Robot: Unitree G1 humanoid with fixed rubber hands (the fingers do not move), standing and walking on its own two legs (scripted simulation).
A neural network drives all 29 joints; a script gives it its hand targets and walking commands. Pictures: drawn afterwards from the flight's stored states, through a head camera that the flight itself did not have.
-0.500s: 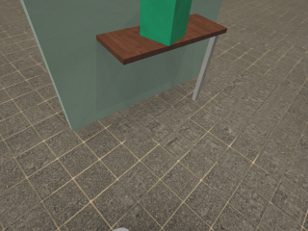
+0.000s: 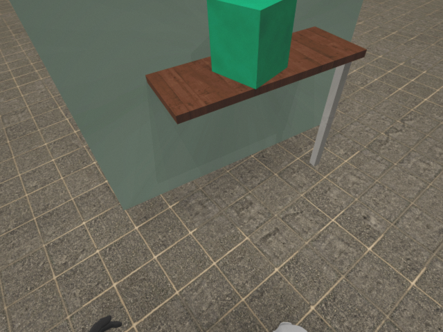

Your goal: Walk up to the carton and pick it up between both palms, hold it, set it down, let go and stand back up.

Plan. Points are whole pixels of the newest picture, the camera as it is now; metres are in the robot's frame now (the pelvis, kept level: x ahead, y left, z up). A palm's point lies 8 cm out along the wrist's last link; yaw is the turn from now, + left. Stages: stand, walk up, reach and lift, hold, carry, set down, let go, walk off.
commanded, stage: walk up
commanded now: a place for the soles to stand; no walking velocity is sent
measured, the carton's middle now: (250, 35) +1.02 -0.09 +0.09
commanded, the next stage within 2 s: none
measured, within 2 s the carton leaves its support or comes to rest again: neither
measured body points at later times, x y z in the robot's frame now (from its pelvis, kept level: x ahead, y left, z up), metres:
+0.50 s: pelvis +0.17 -0.09 -0.01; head +0.19 -0.05 +0.44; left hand +0.10 +0.16 -0.15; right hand +0.39 -0.29 -0.08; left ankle +0.24 +0.02 -0.70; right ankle +0.11 -0.16 -0.67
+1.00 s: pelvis +0.36 -0.21 -0.01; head +0.36 -0.20 +0.44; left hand +0.33 +0.07 -0.12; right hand +0.55 -0.43 -0.11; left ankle +0.32 -0.09 -0.65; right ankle +0.45 -0.32 -0.70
